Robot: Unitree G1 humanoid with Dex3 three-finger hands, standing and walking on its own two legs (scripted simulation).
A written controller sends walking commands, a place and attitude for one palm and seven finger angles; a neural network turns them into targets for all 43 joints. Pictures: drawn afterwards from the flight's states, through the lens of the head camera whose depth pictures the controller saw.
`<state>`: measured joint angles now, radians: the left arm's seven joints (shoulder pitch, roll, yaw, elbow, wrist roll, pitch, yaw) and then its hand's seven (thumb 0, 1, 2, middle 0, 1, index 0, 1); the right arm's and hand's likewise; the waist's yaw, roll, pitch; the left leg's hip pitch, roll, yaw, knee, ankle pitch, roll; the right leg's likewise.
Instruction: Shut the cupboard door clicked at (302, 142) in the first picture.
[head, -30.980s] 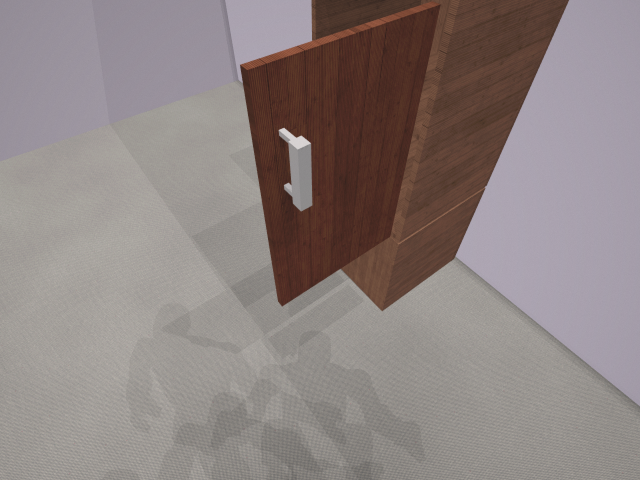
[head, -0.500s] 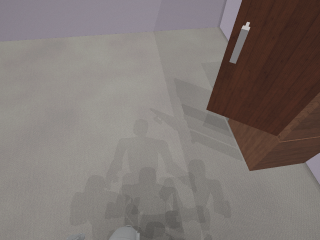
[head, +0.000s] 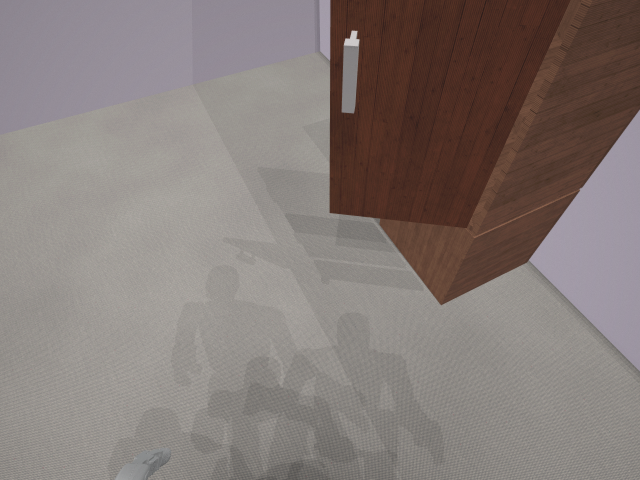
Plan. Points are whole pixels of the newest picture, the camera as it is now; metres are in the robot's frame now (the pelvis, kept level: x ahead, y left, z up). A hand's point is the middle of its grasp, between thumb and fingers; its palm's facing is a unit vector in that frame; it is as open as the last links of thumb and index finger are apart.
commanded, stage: turn to face it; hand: left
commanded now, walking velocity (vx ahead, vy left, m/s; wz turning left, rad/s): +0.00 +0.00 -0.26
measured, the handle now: (351, 72) +0.76 -0.03 +0.09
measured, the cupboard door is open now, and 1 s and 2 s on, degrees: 55 55 55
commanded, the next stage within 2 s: take the last steps up to it in 0.06 s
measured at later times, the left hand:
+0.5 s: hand (191, 479) +0.14 +0.19 -0.15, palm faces -0.14 -0.98 -0.15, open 7.4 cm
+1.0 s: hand (290, 388) +0.27 +0.07 -0.16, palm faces -0.14 -0.97 -0.20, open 7.2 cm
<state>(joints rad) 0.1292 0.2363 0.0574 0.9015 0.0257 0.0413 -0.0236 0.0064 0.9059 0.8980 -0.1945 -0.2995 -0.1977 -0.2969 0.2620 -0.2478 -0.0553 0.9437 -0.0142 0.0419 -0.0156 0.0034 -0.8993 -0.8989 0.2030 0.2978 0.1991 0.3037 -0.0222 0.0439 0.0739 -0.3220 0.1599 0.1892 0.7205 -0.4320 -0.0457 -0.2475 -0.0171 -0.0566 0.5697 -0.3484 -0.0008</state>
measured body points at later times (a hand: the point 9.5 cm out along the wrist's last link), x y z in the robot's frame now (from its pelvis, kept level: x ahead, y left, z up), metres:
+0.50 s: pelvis +0.06 +0.01 +0.02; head +0.08 +0.04 +0.47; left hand +0.15 +0.25 -0.14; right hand +0.01 -0.23 -0.11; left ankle +0.05 +0.12 -0.72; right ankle +0.03 -0.14 -0.63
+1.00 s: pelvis +0.20 -0.11 +0.02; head +0.23 -0.11 +0.46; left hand +0.28 +0.12 -0.14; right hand +0.20 -0.35 -0.13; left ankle +0.25 -0.01 -0.69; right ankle +0.15 -0.20 -0.72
